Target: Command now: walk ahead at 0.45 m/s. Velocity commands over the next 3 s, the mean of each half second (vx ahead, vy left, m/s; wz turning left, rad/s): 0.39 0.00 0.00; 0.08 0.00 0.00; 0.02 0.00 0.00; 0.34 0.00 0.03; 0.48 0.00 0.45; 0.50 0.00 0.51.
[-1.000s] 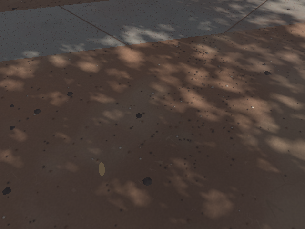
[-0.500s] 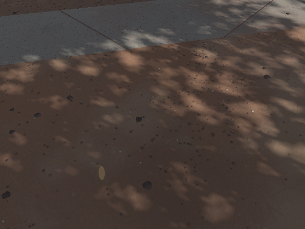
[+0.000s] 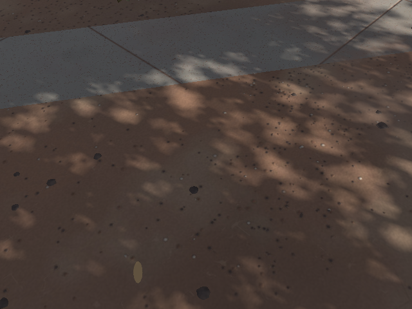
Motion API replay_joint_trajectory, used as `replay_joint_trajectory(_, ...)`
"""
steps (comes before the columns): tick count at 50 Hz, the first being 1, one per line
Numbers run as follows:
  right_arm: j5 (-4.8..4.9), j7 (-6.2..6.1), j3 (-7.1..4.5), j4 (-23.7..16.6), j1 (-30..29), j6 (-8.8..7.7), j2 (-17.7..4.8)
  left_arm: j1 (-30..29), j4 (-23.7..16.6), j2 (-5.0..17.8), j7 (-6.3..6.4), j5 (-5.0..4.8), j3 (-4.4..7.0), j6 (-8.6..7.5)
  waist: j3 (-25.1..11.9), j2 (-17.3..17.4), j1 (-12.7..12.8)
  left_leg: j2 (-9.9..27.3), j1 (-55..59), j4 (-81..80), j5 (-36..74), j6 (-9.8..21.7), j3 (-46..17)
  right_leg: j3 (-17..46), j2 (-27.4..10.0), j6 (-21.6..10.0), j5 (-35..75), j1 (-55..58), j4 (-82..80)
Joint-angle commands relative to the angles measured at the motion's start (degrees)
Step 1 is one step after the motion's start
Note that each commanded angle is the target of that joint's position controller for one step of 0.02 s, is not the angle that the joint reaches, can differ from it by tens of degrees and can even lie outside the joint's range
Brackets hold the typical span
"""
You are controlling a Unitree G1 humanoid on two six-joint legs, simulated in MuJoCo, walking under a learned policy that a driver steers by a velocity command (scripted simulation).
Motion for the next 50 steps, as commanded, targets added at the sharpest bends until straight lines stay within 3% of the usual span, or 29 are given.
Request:
replay_joint_trajectory(1, -0.28, 0.34, 1.69, -7.1, -11.2, -0.06, 2.2, 0.8, -3.0, 9.3, 1.33, -0.20, 1.25, -0.80, 10.9, -5.6, 0.1, -1.8, 4.9, -18.2, 8.7, -1.3, 3.0, 4.3, -10.5, -5.4, 31.5, -13.4, -8.8)
replay_joint_trajectory(3, 0.34, 0.50, 1.37, -8.9, -14.1, 0.04, -0.2, 2.0, -2.7, 11.5, 1.64, -1.02, 2.08, -1.27, 10.8, -7.3, -0.4, -2.7, 7.0, -24.2, 9.3, -0.3, 2.4, 4.6, -12.7, -5.6, 33.6, -9.2, -9.2)
replay_joint_trajectory(5, 0.44, 0.79, 0.66, -10.0, -14.8, -0.26, -2.7, 1.9, -2.8, 11.9, 1.58, -1.15, 2.53, -1.33, 9.2, -7.4, -1.9, -4.0, 8.9, -28.6, 9.0, 1.7, 2.2, 4.0, -14.2, -4.6, 45.5, -2.7, -5.0)
replay_joint_trajectory(7, 0.34, 0.73, -0.83, -8.9, -8.7, -0.34, -5.8, 1.0, -3.2, 12.8, 1.51, -0.09, 3.14, -0.49, 2.7, -9.8, -5.9, -6.9, 16.8, -29.1, 6.2, 3.6, 2.9, 3.5, -15.0, -3.3, 63.6, 3.0, 4.9)
replay_joint_trajectory(8, 0.56, 0.43, -2.03, -5.9, 0.7, -0.16, -7.9, -0.7, -3.7, 12.8, 1.31, 0.62, 3.24, 0.30, -2.7, -10.8, -10.4, -8.2, 26.9, -29.6, 5.4, 5.0, 3.2, 2.4, -14.0, -2.6, 69.7, 2.5, 15.8)
replay_joint_trajectory(9, 0.50, -0.19, -3.02, -2.8, 11.3, 0.33, -10.1, -3.2, -5.0, 12.6, 0.81, 1.02, 2.97, 0.37, -8.2, -9.9, -15.2, -3.9, 43.2, -29.8, 6.8, 7.3, -1.3, 2.2, -12.2, -1.3, 63.1, -7.3, 29.4)
replay_joint_trajectory(10, -1.53, -0.73, -4.19, -1.0, 20.5, 0.83, -15.2, 1.8, -5.9, 6.0, -0.21, 1.66, 1.28, -0.38, -18.7, 4.3, -13.2, 12.1, 66.0, -29.6, 0.4, 15.3, -24.5, 0.8, -3.0, 1.3, 29.1, -28.5, 54.5)
replay_joint_trajectory(11, -2.43, -0.41, -3.13, 0.0, 20.0, 0.77, -12.1, 6.0, -4.3, 2.5, -1.12, -0.23, 0.22, -2.20, -26.0, 13.0, -10.6, 20.5, 69.9, -41.9, -7.1, 20.7, -48.8, 9.1, 3.2, 1.2, -11.1, -38.7, 70.0)
replay_joint_trajectory(12, -1.54, -0.22, -2.14, -0.3, 13.7, 0.51, -8.3, -0.5, -6.5, 8.6, -1.41, -2.14, 1.85, -3.40, -14.2, 9.2, -9.4, 17.1, 59.7, -45.5, -11.0, 16.8, -43.1, 9.9, -1.2, -0.5, -9.0, -44.1, 72.9)
replay_joint_trajectory(13, -0.94, -0.01, -1.38, -1.4, 6.8, 0.19, -5.9, -7.4, -9.1, 11.1, -1.13, -2.98, 2.40, -3.66, -5.6, 4.1, -7.3, 15.1, 47.7, -47.4, -8.1, 14.1, -32.4, 7.2, -4.6, -1.0, -3.2, -44.3, 70.3)
replay_joint_trajectory(14, -1.36, 0.62, -0.72, -2.0, 2.2, -0.38, -4.5, -10.3, -9.6, 11.1, -0.39, -2.49, 2.80, -3.32, -1.1, -1.8, -4.8, 13.2, 37.4, -49.1, 3.0, 12.7, -25.4, 5.4, -6.8, -0.6, 0.2, -41.1, 67.6)
replay_joint_trajectory(15, -1.95, 1.04, -0.19, -2.0, 0.2, -0.81, -3.1, -9.2, -9.3, 10.5, 0.24, -1.77, 3.34, -2.38, -0.2, -2.2, -2.2, 10.5, 31.0, -50.0, 11.7, 11.3, -18.8, 5.1, -8.5, -0.2, 1.6, -36.5, 64.8)
replay_joint_trajectory(17, -2.38, 1.47, 0.21, -0.1, 1.0, -1.15, -2.5, -5.5, -8.5, 7.3, 0.87, -1.48, 3.11, -0.73, 0.6, 0.4, 0.2, 8.2, 24.8, -51.4, 24.0, 11.4, -11.7, 4.2, -9.0, 1.1, 1.6, -31.4, 60.4)
replay_joint_trajectory(21, -3.11, -0.03, 0.12, 2.2, 3.2, -0.94, -5.8, -11.2, -11.5, 7.8, 1.73, -0.14, 3.61, 0.27, 0.8, 2.0, 0.7, 5.9, 22.6, -50.7, 37.5, 11.1, -4.2, 2.0, -8.8, 3.9, 9.4, -32.6, 45.6)
replay_joint_trajectory(24, -2.44, -1.18, -0.03, 3.1, 5.9, 0.23, -7.4, -17.9, -12.8, 6.7, 1.53, 0.00, 3.01, 0.55, -1.3, 2.2, -2.0, 4.6, 25.4, -48.9, 34.7, 9.2, -2.0, 0.6, -7.5, 4.3, 17.8, -29.6, 31.9)
replay_joint_trajectory(26, -2.07, -1.44, -0.20, 4.1, 7.7, 0.94, -8.3, -20.8, -13.3, 7.6, 1.35, -0.28, 3.10, 1.00, -1.8, 2.5, -3.4, 5.9, 28.0, -48.1, 29.6, 9.1, -3.4, 0.9, -6.7, 4.5, 19.3, -28.3, 27.0)
replay_joint_trajectory(28, -1.73, -1.57, -0.18, 4.9, 7.9, 1.56, -8.1, -22.8, -14.0, 8.9, 1.22, -0.24, 3.39, 1.22, -1.4, 2.9, -3.8, 7.3, 30.2, -46.2, 25.6, 8.9, -5.4, 1.5, -6.3, 4.0, 17.3, -27.6, 23.2)
replay_joint_trajectory(30, -0.86, -1.78, -0.08, 5.2, 6.5, 2.07, -7.4, -22.0, -13.6, 9.6, 1.04, 0.25, 3.79, 0.88, -1.6, 2.5, -2.3, 6.9, 31.5, -41.8, 20.6, 7.3, -6.6, 0.9, -5.2, 2.5, 17.7, -24.1, 16.3)
replay_joint_trajectory(31, -0.51, -1.90, 0.23, 5.5, 7.3, 2.16, -6.3, -20.0, -12.6, 10.8, 1.15, 0.65, 4.37, 0.69, -2.4, 1.1, -1.7, 4.7, 31.8, -38.6, 16.3, 5.3, -6.8, 0.8, -4.9, 1.5, 22.3, -19.9, 11.2)
replay_joint_trajectory(32, -1.34, -2.04, 0.63, 5.9, 10.2, 1.90, -5.0, -17.5, -12.0, 13.9, 1.52, 1.05, 5.18, 0.56, -4.6, -2.3, -2.4, 1.4, 29.7, -33.9, 10.1, 2.7, -5.3, 5.2, -9.6, 0.0, 40.0, -13.0, 11.3)
replay_joint_trajectory(33, -2.50, -1.89, 1.36, 7.6, 18.0, 1.46, -1.8, -17.4, -11.8, 16.0, 1.83, 1.04, 5.39, 1.08, -7.7, -9.8, -6.7, -3.3, 21.9, -29.6, -7.8, 0.0, -2.7, 10.7, -15.8, -5.5, 51.8, -3.4, 14.9)
replay_joint_trajectory(34, -2.31, -2.28, 1.97, 8.4, 18.5, 1.96, 0.0, -16.5, -11.0, 11.1, 1.57, 0.84, 4.31, 1.59, -9.8, -13.3, -5.4, -3.9, 21.0, -25.8, -17.1, -2.0, -1.6, 14.7, -19.2, -10.2, 45.6, -4.1, 13.5)
replay_joint_trajectory(35, -1.77, -2.70, 1.58, 7.7, 15.5, 2.92, -2.0, -17.0, -11.0, 8.5, 1.15, 0.63, 3.66, 1.72, -8.6, -11.6, -4.7, -3.6, 20.7, -25.1, -18.5, -2.8, -2.0, 17.0, -18.8, -10.8, 34.7, -7.1, 11.1)
replay_joint_trajectory(37, -1.75, -3.43, 1.11, 7.2, 11.5, 5.08, -3.3, -22.0, -12.1, 9.5, 0.90, 0.66, 3.63, 2.04, -6.0, -9.0, -5.5, -2.4, 23.2, -28.5, -14.5, -3.0, -2.7, 16.3, -16.5, -7.8, 17.7, -14.1, 8.1)
replay_joint_trajectory(39, -2.47, -3.47, 1.32, 7.8, 11.5, 6.68, -3.0, -26.4, -13.0, 10.6, 0.98, 0.22, 3.90, 2.43, -2.8, -8.0, -6.7, -1.7, 29.8, -34.8, -8.8, -2.5, -2.8, 11.5, -12.0, -3.1, 2.5, -23.1, 6.3)
replay_joint_trajectory(40, -2.34, -3.35, 1.07, 8.6, 11.6, 6.73, -4.1, -26.8, -13.0, 10.0, 1.08, -0.06, 3.92, 2.55, 0.6, -5.7, -5.9, -1.9, 27.1, -35.3, -11.2, -2.1, -2.3, 7.4, -8.7, -1.2, -0.7, -23.4, 6.7)
replay_joint_trajectory(42, -2.06, -3.41, 0.99, 9.5, 11.4, 5.97, -3.8, -24.0, -11.3, 9.8, 1.21, -0.27, 4.05, 2.15, 1.8, -2.9, -4.7, -1.9, 25.7, -36.1, -9.6, -1.8, -2.4, 5.4, -6.9, -0.6, 8.0, -20.5, 9.9)
replay_joint_trajectory(45, -1.94, -3.29, 0.88, 10.3, 11.5, 4.75, -3.7, -21.8, -9.8, 9.4, 1.31, -0.61, 4.24, 1.73, -2.2, -1.2, -3.9, -1.4, 26.4, -36.0, -3.7, -2.4, -2.8, 3.9, -6.6, -2.3, 25.9, -13.8, 15.2)
replay_joint_trajectory(50, -1.71, -3.40, 0.99, 11.2, 11.3, 5.18, -2.6, -22.5, -8.7, 8.8, 1.17, -0.58, 4.50, 2.84, -1.3, -0.7, -3.7, -1.6, 26.5, -35.7, -3.0, -2.5, -2.5, 3.2, -6.1, -2.8, 26.5, -13.2, 16.3)
Next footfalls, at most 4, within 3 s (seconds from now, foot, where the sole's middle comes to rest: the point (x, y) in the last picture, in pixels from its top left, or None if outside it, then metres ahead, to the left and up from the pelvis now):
0.18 left None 0.34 0.11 -0.78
0.64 right None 0.45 -0.11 -0.78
2.26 left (200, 223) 0.82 0.12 -0.78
2.76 right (226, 156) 1.16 0.03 -0.78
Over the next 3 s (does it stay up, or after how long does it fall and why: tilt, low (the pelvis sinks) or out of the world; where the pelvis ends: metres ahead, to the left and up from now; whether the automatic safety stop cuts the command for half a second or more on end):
stays up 1.06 0.10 0.01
